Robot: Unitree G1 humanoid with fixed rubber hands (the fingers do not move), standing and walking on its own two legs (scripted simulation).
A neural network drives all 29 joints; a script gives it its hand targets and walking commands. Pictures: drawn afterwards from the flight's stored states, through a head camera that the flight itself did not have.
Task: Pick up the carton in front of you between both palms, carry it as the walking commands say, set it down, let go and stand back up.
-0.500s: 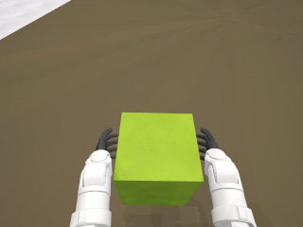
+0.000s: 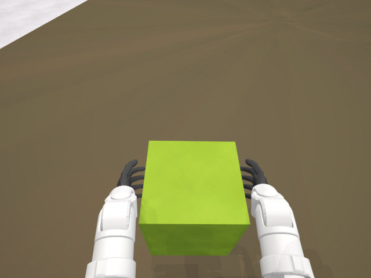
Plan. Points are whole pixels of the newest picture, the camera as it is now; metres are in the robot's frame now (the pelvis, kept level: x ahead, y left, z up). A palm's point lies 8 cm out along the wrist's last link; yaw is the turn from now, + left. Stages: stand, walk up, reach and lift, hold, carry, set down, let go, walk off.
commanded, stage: carry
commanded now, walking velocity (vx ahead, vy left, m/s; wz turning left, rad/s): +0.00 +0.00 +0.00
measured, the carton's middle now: (190, 201) +0.32 +0.00 -0.05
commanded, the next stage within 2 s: hold in 0.26 s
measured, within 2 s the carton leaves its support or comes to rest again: neither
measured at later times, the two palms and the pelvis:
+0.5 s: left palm (113, 203) +0.27 +0.17 +0.05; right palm (252, 192) +0.29 -0.13 +0.05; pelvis -0.01 +0.00 +0.01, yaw +4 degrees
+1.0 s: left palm (122, 194) +0.31 +0.17 +0.01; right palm (244, 182) +0.34 -0.13 +0.01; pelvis -0.02 -0.03 -0.01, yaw +8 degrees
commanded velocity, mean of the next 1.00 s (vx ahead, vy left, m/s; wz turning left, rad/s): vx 0.00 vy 0.00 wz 0.00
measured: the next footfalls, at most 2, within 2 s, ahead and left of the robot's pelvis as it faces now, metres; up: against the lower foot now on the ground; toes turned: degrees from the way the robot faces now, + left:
none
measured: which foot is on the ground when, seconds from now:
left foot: down 0.00-1.00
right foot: down 0.00-1.00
